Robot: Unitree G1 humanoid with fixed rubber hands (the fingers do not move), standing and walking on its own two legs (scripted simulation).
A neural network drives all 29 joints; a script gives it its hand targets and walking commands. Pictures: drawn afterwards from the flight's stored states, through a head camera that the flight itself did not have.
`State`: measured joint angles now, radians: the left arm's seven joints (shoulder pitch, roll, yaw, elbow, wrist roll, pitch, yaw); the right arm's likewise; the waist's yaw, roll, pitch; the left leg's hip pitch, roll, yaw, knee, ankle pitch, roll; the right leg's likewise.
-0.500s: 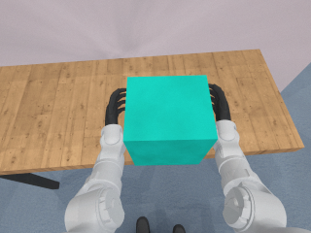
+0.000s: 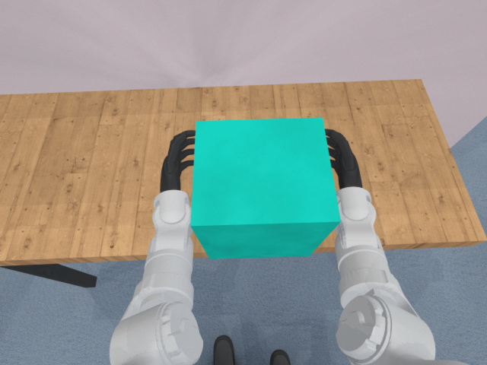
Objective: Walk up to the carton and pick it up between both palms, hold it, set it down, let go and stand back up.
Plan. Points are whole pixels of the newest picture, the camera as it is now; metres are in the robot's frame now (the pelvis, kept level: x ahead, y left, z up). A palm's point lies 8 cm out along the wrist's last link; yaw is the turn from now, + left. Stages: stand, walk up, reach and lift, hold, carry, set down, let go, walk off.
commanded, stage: reach and lift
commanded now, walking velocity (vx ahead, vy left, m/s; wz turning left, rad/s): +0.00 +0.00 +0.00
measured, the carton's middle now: (259, 196) +0.40 -0.02 -0.03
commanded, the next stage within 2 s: none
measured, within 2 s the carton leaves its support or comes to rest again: leaves its support in 1.38 s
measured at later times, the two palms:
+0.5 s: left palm (175, 183) +0.42 +0.12 +0.00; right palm (348, 181) +0.40 -0.17 +0.01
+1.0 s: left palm (175, 184) +0.42 +0.12 +0.00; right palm (348, 182) +0.40 -0.17 +0.00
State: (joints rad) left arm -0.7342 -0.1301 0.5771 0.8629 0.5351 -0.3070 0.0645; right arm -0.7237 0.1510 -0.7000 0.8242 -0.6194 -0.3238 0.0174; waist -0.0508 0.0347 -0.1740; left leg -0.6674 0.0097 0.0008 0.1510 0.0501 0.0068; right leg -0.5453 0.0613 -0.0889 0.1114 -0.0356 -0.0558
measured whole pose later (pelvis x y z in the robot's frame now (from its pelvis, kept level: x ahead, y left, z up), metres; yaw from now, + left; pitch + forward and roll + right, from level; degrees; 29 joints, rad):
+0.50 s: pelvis +0.00 +0.00 +0.00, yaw +0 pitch +24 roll -1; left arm -0.72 -0.14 0.59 0.88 0.53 -0.33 0.06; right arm -0.69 0.14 -0.68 0.86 -0.60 -0.38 -0.01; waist -0.06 0.00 -0.13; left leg -0.60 0.00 0.01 0.15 0.04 0.02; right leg -0.50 0.05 -0.08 0.15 -0.07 -0.05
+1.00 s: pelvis -0.01 +0.00 +0.00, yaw -1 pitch +27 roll -1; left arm -0.76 -0.10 0.56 0.96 0.48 -0.34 0.07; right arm -0.71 0.12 -0.66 0.91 -0.59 -0.38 -0.05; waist -0.03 0.00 -0.19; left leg -0.65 0.01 0.02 0.10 0.08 0.01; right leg -0.56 0.06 -0.06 0.11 -0.02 -0.05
